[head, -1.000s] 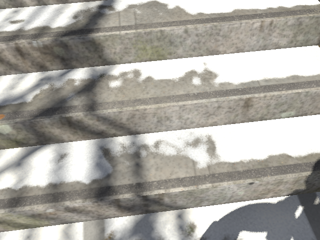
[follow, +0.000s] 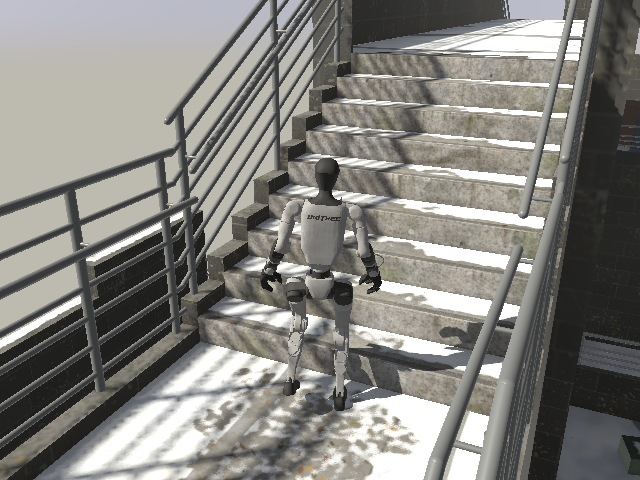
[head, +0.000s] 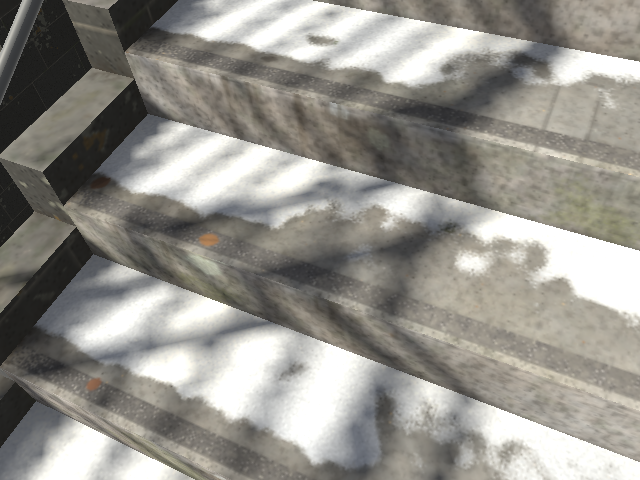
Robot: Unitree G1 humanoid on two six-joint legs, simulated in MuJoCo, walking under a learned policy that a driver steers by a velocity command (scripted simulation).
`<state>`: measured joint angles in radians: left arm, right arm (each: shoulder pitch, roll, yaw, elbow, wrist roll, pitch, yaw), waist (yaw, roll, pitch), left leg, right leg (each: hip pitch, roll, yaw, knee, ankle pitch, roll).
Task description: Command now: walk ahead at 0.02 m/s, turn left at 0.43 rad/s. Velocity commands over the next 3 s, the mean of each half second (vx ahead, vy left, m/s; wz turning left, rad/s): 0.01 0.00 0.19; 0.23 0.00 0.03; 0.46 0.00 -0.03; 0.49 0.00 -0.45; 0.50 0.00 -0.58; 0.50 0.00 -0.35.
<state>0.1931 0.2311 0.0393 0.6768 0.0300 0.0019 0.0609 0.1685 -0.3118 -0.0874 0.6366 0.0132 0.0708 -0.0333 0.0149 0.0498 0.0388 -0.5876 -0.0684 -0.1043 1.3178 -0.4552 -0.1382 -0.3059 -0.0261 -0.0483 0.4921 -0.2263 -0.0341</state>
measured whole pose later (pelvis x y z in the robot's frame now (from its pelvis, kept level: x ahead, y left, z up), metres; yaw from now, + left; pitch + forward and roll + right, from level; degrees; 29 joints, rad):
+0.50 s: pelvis +0.00 +0.06 +0.00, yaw +3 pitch -1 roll +0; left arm 0.31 0.22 0.04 0.83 0.02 -0.02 0.04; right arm 0.21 -0.15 -0.02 0.73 -0.02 0.01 -0.01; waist 0.03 -0.02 0.01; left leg -0.18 -0.04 0.00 0.50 -0.30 0.04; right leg -0.23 -0.08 -0.02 0.49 -0.24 0.07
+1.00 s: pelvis +0.09 +0.01 +0.00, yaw +4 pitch +0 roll +1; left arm 0.35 0.22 0.04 0.93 0.01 -0.09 0.00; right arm 0.31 -0.26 -0.07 0.88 0.04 -0.03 -0.02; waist 0.03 0.05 -0.02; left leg -0.44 -0.03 -0.05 1.27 -0.40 0.02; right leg -0.21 0.02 -0.05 0.50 -0.30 -0.07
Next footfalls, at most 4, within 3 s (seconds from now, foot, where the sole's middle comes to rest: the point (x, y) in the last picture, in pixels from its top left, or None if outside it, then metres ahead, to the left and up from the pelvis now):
0.22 left None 0.01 0.15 -0.78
0.92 right None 0.12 -0.07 -0.78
1.42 left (279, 430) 0.49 0.16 -0.61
1.94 right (391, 266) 0.73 -0.05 -0.44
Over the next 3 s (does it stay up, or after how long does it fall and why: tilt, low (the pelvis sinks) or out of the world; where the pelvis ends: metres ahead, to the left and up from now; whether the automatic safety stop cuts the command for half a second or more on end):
stays up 1.11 -0.24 0.50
